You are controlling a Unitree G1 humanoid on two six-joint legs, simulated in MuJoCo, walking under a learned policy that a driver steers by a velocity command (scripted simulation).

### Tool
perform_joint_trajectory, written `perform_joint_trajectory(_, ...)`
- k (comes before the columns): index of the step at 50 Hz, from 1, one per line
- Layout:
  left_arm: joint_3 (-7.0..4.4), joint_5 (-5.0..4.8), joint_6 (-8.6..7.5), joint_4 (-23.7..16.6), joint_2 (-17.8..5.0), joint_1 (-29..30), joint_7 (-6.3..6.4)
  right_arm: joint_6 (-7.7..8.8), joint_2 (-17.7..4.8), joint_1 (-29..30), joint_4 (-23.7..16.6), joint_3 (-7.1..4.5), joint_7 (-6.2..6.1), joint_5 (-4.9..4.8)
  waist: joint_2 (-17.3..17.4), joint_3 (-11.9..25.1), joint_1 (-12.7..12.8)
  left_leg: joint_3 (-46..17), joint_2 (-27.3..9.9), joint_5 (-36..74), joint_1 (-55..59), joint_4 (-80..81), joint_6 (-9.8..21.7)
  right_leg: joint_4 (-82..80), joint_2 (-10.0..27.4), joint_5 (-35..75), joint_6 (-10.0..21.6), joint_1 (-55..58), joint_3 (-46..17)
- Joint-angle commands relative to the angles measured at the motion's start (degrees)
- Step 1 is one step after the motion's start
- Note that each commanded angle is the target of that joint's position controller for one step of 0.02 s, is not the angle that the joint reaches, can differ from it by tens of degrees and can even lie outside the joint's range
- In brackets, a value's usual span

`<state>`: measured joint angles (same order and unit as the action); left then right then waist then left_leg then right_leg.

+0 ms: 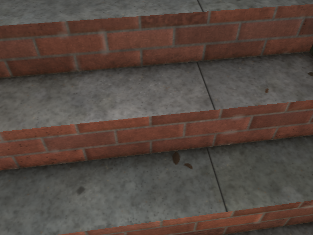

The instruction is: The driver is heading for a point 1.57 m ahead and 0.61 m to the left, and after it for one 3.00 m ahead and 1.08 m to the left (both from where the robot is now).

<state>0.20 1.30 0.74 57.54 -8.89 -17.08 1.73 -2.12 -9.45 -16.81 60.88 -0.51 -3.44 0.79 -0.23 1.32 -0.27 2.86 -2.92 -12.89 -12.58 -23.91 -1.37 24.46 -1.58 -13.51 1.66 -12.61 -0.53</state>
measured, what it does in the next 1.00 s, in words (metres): climbs, turning left: right foot 0.20 m higher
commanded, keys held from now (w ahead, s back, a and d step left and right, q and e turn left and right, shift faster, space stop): shift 0.20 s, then w+shift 0.32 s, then w+q+shift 0.48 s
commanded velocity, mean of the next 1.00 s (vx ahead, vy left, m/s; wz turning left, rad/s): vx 0.57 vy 0.00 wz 0.27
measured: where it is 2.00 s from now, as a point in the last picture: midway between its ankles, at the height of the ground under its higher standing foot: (102, 97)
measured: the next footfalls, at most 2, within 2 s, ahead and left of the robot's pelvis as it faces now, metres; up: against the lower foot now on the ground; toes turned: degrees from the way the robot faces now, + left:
right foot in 0.76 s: +0.32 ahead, -0.22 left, +0.20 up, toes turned -3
left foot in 1.24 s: +0.51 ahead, +0.02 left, +0.39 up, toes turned +29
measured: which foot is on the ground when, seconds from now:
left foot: down 0.00-0.78, up 0.80-1.00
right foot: down 0.00-0.40, up 0.42-0.74, down 0.76-1.00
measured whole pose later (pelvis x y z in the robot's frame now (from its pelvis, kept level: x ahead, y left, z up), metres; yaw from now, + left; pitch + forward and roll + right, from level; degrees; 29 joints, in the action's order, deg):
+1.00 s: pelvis +0.28 -0.11 +0.16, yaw +16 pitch +0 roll -1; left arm -0.3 4.8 -2.4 57.9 -14.5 -23.8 -0.5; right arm 1.7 -12.5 0.8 33.7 -0.4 2.0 -2.0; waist 2.4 5.3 -1.8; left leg -5.0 2.0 2.3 -70.8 -127.3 8.8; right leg 43.7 8.3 -26.0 -0.9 -16.4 16.4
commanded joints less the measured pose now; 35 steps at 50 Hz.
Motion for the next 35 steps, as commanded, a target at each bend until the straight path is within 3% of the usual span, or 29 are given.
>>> perform_joint_trajectory(1, -0.61, -0.05, -0.20, -1.4, -4.5, -2.6, 0.27, 0.37, -4.4, -3.2, -0.5, -0.59, -0.07, 0.00, -0.5, -2.4, 0.1, -1.5, -1.3, 3.9, 0.1, 3.1, 4.2, -5.6, 4.4, 5.9, 3.5, -2.4, -4.1)
perform_joint_trajectory(10, -0.49, -0.27, -0.14, -0.7, -4.6, -2.9, 0.22, 0.51, -4.3, -4.3, 0.7, -0.34, -0.04, 0.02, -0.2, -2.2, 0.0, -1.7, -1.2, 5.2, 0.5, 3.2, 4.4, -5.2, 4.3, 7.0, 3.4, -2.5, -3.4)
perform_joint_trajectory(11, -1.29, -0.84, -0.04, -0.1, -6.8, -4.5, 0.37, 0.53, -5.9, -4.8, 0.9, -0.87, -0.06, -0.47, -0.7, -0.3, 0.3, -0.4, 0.2, -5.1, 0.5, 0.7, 5.7, -4.9, 3.6, -6.3, 5.1, -2.3, -3.4)
perform_joint_trajectory(12, -2.17, -1.21, 0.00, -0.4, -9.5, -4.5, 0.57, 0.79, -7.9, -4.0, -0.1, -1.51, -0.05, -0.95, -1.6, -1.7, 0.3, -1.2, 0.0, -15.3, -4.0, -1.1, 7.3, -5.4, 4.8, -20.3, 7.2, -4.6, -6.1)
perform_joint_trajectory(13, -2.45, -1.13, -0.19, -1.9, -10.3, -2.7, 0.78, 1.43, -8.4, -0.8, -2.2, -1.58, 0.04, -0.92, -2.1, -4.9, 0.9, -2.6, -0.7, -20.0, -10.8, -3.5, 8.2, -5.2, 6.7, -27.0, 8.7, -7.2, -9.3)
perform_joint_trajectory(15, -2.32, -0.41, -1.27, -4.5, -10.0, -0.7, 0.69, 3.50, -5.1, 3.0, -5.7, -0.36, 0.66, -0.58, -3.9, -5.3, 1.3, -2.6, -0.5, -14.9, -19.5, -8.7, 8.9, -4.6, 10.1, -26.9, 10.9, -7.5, -14.8)
perform_joint_trajectory(17, -2.54, -0.16, -2.09, -6.7, -10.5, 1.1, 0.55, 5.15, -3.9, 1.8, -7.0, 0.44, 1.02, -0.23, -4.8, -1.8, -0.1, -3.2, -0.2, -12.0, -18.5, -12.1, 9.9, -3.7, 12.0, -25.8, 11.9, -10.7, -17.2)
perform_joint_trajectory(18, -2.14, -0.32, -2.53, -8.7, -9.8, 4.9, 0.37, 5.68, -4.3, -0.7, -7.1, 0.68, 1.05, -0.23, -3.7, -0.8, -2.3, -4.8, -0.7, -13.1, -13.8, -10.9, 11.0, -1.6, 11.1, -24.1, 11.2, -16.8, -15.6)
perform_joint_trajectory(19, -1.21, -0.59, -3.16, -11.4, -7.8, 10.7, 0.00, 6.12, -5.8, -4.4, -6.9, 0.63, 1.01, -0.29, -0.6, -0.7, -5.0, -8.1, -2.2, -15.3, -5.3, -6.7, 12.7, 3.1, 7.9, -18.7, 8.9, -26.4, -10.1)
perform_joint_trajectory(20, 0.16, -0.79, -4.38, -13.9, -4.4, 16.2, -0.71, 6.18, -8.9, -9.4, -6.2, -0.15, 0.77, -0.01, 5.3, -0.3, -7.6, -14.8, -5.5, -18.7, 4.8, -0.8, 14.7, 12.7, 3.5, -11.2, 5.6, -37.3, -3.0)
perform_joint_trajectory(21, 1.68, -1.57, -5.99, -14.0, -0.2, 14.5, -1.44, 6.04, -13.4, -13.1, -6.0, -1.58, 0.34, 0.32, 14.0, 4.3, -7.4, -27.9, -12.3, -26.2, 13.0, 6.7, 18.8, 27.8, -1.0, -2.0, 1.8, -41.0, 4.7)
perform_joint_trajectory(22, 2.09, -1.59, -7.27, -13.7, -1.4, 14.4, -2.04, 6.39, -14.8, -16.6, -5.7, -2.30, -0.09, 0.63, 14.1, 7.0, -9.5, -40.2, -18.2, -27.9, 17.8, 10.9, 22.0, 45.4, 0.0, -2.6, -0.2, -46.1, 2.7)
perform_joint_trajectory(23, 2.08, -1.71, -8.33, -14.4, -2.3, 13.6, -2.77, 6.50, -14.3, -15.8, -6.7, -1.93, -1.00, 1.01, 10.3, 7.0, -7.4, -43.3, -20.3, -26.9, 20.8, 10.8, 21.5, 63.3, 2.4, -2.6, -1.9, -53.2, -2.1)
perform_joint_trajectory(24, 2.65, -1.77, -9.23, -16.2, -1.9, 13.8, -3.48, 6.76, -12.9, -12.8, -7.7, -1.38, -1.30, 1.49, 7.8, 5.2, -4.9, -40.6, -20.7, -24.0, 19.1, 9.8, 20.2, 76.3, 4.8, -0.4, -2.1, -58.6, -5.5)
perform_joint_trajectory(25, 3.82, -1.79, -9.74, -18.7, -0.1, 15.6, -3.88, 6.86, -10.7, -11.7, -7.9, -0.67, -1.00, 1.29, 7.2, 2.4, -3.9, -35.2, -20.5, -18.8, 17.1, 9.5, 19.3, 88.0, 5.7, -2.7, -1.7, -64.4, -6.1)
perform_joint_trajectory(26, 5.01, -2.44, -9.61, -21.1, 1.5, 17.3, -4.02, 6.61, -9.0, -15.2, -5.9, -0.21, -0.02, 1.35, 5.6, -0.5, -4.9, -30.5, -19.0, -15.0, 18.8, 9.7, 18.5, 97.3, 5.0, -6.0, -0.4, -72.0, -5.7)
perform_joint_trajectory(27, 6.68, -1.76, -9.70, -25.7, 3.9, 22.5, -4.47, 6.24, -6.6, -17.8, -4.5, 0.17, 0.82, 1.37, 4.2, -3.5, -5.0, -29.9, -18.4, -11.3, 19.2, 9.5, 17.2, 104.1, 7.1, -9.4, 0.3, -79.2, -7.2)
perform_joint_trajectory(28, 7.30, -1.87, -9.57, -27.9, 4.3, 22.4, -5.19, 6.44, -4.1, -17.1, -4.1, 0.85, 1.45, 1.22, 3.2, -5.3, -3.7, -27.4, -18.1, -9.7, 18.7, 9.9, 16.3, 110.1, 8.5, -12.4, 0.7, -83.1, -6.4)
perform_joint_trajectory(29, 7.78, -1.37, -9.30, -30.3, 4.3, 22.5, -5.72, 6.57, -2.5, -15.3, -4.5, 1.08, 1.63, 0.97, 2.6, -6.5, -1.8, -26.4, -17.8, -8.7, 15.5, 10.3, 15.0, 111.6, 11.0, -13.2, 0.9, -84.6, -8.3)
perform_joint_trajectory(30, 8.25, -1.42, -9.01, -32.4, 3.9, 22.3, -6.02, 6.46, -3.6, -13.5, -4.9, 0.74, 1.67, 0.11, 1.3, -6.9, -0.1, -23.8, -16.3, -11.1, 10.5, 12.9, 14.1, 109.0, 12.1, -12.8, 0.5, -82.8, -7.0)
perform_joint_trajectory(31, 9.12, -1.16, -8.91, -34.8, 4.7, 24.9, -5.98, 6.65, -4.1, -13.6, -4.0, 0.70, 1.64, 0.06, 3.1, -8.0, -0.3, -24.4, -15.9, -11.1, 6.2, 15.4, 14.4, 113.1, 12.3, -14.2, 0.0, -83.7, -5.3)
perform_joint_trajectory(32, 9.52, -1.45, -8.72, -37.2, 4.2, 25.6, -5.76, 6.87, -5.6, -11.1, -5.2, 0.35, 1.29, -0.34, 2.3, -9.4, 1.3, -22.2, -14.5, -13.7, 1.0, 17.4, 13.6, 107.2, 14.0, -12.7, -0.8, -81.2, -5.2)
perform_joint_trajectory(33, 10.41, -1.12, -8.82, -40.4, 3.2, 30.0, -5.76, 7.21, -7.0, -6.1, -6.8, 0.08, 1.09, -1.79, 0.6, -11.7, 3.2, -17.1, -9.6, -16.5, -11.9, 22.4, 12.4, 85.8, 15.6, -8.3, -1.6, -69.5, -0.5)
perform_joint_trajectory(34, 11.95, -0.27, -9.01, -42.9, 4.6, 35.8, -5.74, 7.45, -6.9, -6.9, -7.4, 0.23, 0.94, -2.85, -0.8, -7.9, 1.7, -16.2, -10.1, -14.6, -28.8, 31.4, 14.0, 71.3, 15.2, 2.2, -0.3, -44.6, 3.6)
perform_joint_trajectory(35, 12.91, 0.37, -9.42, -44.6, 5.5, 39.8, -5.22, 7.22, -10.8, -13.2, -5.5, -0.78, 0.70, -5.48, 1.4, 0.2, 0.3, -11.6, -7.7, 2.0, -34.7, 36.9, 14.4, 58.6, 10.7, -11.8, 0.5, -18.8, 10.3)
